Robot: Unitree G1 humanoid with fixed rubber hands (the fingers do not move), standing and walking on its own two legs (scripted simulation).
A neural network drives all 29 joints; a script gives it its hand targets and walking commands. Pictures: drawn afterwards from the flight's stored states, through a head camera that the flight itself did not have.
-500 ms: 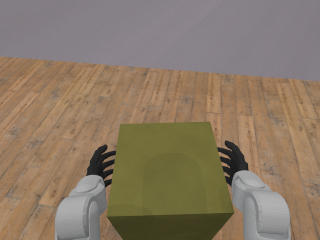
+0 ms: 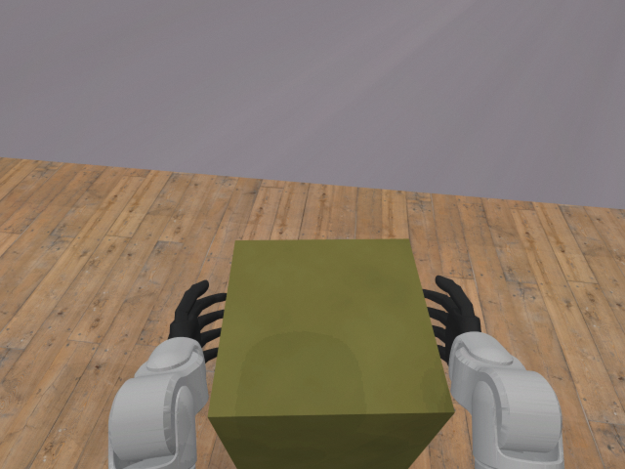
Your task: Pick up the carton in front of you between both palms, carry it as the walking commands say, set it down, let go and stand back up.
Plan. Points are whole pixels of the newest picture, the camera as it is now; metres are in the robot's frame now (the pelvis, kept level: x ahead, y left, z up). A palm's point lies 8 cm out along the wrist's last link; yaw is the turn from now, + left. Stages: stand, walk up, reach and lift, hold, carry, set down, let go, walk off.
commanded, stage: carry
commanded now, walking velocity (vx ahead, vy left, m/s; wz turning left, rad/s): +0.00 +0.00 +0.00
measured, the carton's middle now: (322, 364) +0.27 +0.00 +0.01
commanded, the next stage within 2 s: hold in 1.20 s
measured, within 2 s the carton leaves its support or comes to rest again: neither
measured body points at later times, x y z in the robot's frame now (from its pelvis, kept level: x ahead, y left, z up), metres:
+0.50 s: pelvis -0.02 -0.01 +0.00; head -0.04 -0.01 +0.45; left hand +0.24 +0.14 +0.06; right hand +0.24 -0.16 +0.06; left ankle +0.01 +0.09 -0.73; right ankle -0.12 -0.11 -0.73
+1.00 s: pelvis -0.06 -0.02 +0.00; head -0.07 -0.01 +0.45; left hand +0.24 +0.13 +0.02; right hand +0.24 -0.17 +0.03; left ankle +0.01 +0.09 -0.73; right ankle -0.12 -0.11 -0.73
